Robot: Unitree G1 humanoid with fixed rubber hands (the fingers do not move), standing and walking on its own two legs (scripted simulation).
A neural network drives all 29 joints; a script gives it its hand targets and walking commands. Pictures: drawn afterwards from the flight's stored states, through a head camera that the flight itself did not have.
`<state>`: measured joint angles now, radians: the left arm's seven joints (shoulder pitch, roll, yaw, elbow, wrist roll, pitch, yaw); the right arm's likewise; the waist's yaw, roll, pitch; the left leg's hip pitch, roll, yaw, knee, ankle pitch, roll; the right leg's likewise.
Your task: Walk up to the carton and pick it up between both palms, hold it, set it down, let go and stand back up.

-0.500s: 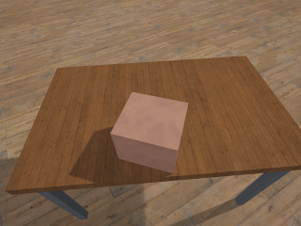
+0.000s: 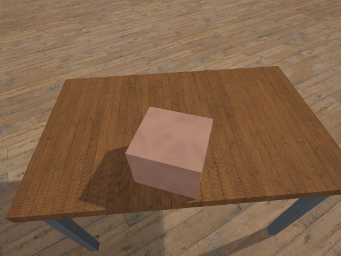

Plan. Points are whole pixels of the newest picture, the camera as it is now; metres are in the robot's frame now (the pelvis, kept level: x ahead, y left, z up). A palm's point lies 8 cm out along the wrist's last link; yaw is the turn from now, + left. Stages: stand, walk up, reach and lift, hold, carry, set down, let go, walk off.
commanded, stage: stand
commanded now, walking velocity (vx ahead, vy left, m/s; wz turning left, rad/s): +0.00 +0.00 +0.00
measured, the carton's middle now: (172, 151) +0.41 +0.01 -0.04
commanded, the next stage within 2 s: none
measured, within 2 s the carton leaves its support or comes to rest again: neither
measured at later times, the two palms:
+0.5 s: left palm out of the picture +0.01 +0.25 -0.13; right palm out of the picture +0.00 -0.25 -0.13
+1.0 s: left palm out of the picture +0.01 +0.25 -0.13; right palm out of the picture +0.00 -0.25 -0.13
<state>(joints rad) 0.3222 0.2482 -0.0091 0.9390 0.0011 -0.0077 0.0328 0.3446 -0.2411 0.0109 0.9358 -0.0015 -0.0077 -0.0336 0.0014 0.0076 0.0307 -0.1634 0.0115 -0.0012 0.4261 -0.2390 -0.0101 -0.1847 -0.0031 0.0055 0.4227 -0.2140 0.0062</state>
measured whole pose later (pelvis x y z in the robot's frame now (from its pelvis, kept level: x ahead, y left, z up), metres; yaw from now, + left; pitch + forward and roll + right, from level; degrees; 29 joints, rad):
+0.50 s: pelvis +0.00 +0.00 +0.00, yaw +0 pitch -1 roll +0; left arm 0.33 0.24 -0.01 0.97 0.00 -0.01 0.04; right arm 0.35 -0.23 0.01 0.97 0.00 -0.01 -0.04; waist 0.00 0.01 0.03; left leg -0.16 0.01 0.00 0.42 -0.24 -0.01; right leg -0.18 0.00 0.01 0.42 -0.21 0.01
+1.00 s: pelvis +0.00 +0.00 +0.00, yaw +0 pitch -1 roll +0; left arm 0.33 0.23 -0.01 0.99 0.00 -0.01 0.04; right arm 0.35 -0.22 0.01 1.00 0.00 -0.01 -0.04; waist 0.00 0.00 0.03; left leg -0.16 0.01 -0.01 0.42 -0.23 -0.01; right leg -0.18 0.00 0.00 0.41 -0.21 0.01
